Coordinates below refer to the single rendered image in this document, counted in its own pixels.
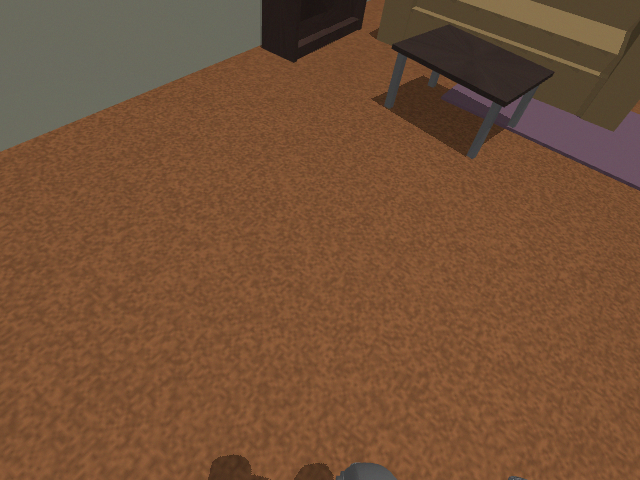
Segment coffee table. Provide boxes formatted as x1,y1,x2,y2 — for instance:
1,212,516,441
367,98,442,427
384,24,554,159

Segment bookshelf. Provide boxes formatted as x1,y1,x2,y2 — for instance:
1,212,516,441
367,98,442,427
262,0,367,63

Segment sofa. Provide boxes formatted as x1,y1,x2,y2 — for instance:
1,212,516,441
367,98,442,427
377,0,640,132

